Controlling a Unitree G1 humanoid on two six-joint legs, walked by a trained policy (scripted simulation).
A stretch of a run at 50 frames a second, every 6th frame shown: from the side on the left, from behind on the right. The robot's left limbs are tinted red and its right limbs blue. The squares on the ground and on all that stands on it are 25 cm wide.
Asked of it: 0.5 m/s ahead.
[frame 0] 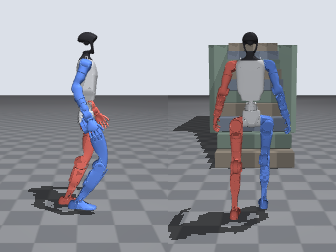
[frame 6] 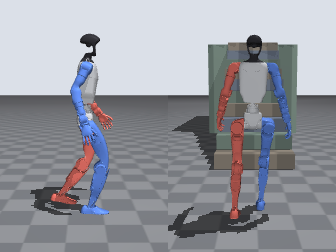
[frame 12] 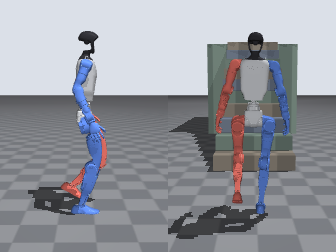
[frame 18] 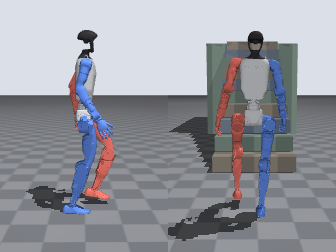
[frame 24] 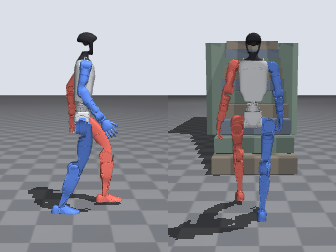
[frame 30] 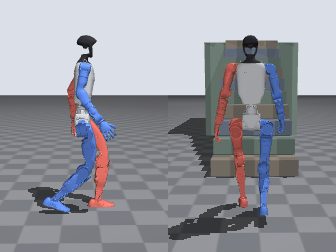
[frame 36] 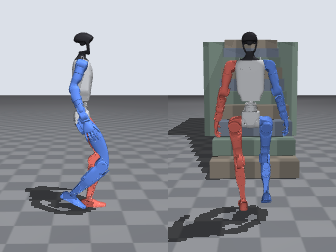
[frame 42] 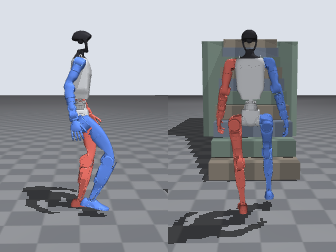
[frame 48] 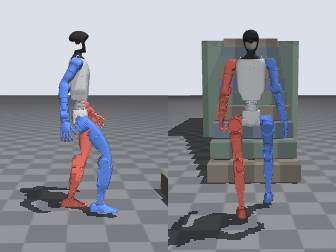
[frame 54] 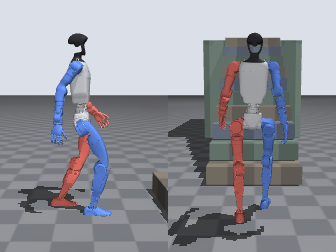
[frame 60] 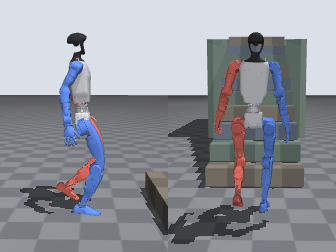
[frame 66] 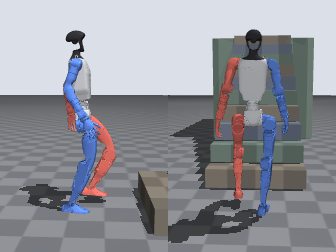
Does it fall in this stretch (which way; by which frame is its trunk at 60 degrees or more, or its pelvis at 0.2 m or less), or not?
no
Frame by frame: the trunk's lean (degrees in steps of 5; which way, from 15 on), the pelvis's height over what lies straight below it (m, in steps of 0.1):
0: 0, 0.8
6: 5, 0.8
12: 5, 0.8
18: 5, 0.8
24: 5, 0.8
30: 5, 0.7
36: 0, 0.8
42: 0, 0.8
48: 0, 0.8
54: 5, 0.8
60: 5, 0.8
66: 5, 0.8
